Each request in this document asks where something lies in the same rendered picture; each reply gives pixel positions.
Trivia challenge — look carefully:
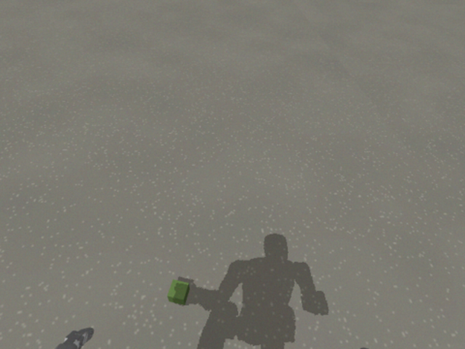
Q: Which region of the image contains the cube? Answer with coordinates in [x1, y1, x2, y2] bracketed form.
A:
[167, 279, 190, 305]

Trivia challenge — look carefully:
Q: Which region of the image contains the left robot hand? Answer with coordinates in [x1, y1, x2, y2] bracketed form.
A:
[55, 328, 94, 349]

